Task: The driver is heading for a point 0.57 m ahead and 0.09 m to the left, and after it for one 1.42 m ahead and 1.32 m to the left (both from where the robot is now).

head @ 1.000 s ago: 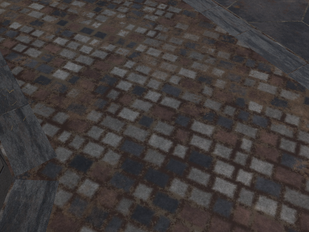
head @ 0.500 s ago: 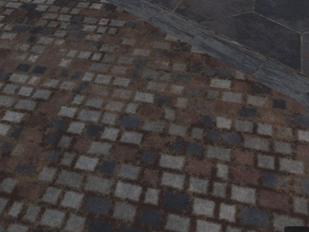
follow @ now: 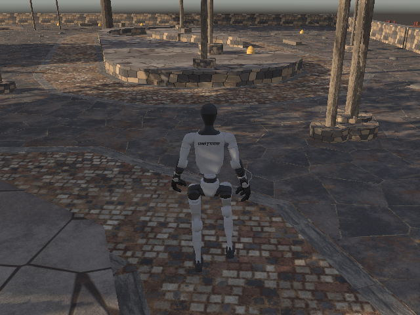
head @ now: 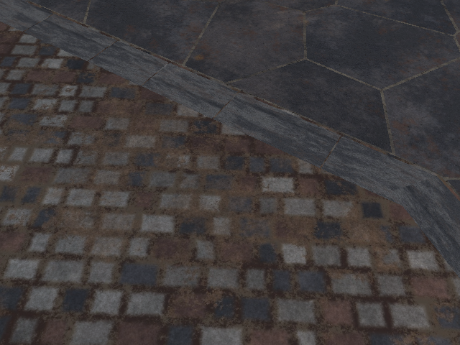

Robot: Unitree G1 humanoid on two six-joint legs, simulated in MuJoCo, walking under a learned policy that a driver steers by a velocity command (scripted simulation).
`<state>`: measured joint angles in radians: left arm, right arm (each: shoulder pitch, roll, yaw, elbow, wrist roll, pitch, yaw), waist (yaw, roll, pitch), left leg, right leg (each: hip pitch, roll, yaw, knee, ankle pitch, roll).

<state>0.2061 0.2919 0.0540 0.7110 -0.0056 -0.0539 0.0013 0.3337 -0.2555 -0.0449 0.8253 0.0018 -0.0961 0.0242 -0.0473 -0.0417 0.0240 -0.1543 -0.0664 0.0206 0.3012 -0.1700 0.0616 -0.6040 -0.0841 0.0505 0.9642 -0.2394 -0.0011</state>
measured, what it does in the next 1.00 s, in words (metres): walks ahead, turning left: right foot, then left foot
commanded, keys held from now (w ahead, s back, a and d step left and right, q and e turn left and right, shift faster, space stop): w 0.26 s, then w+q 0.42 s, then q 0.32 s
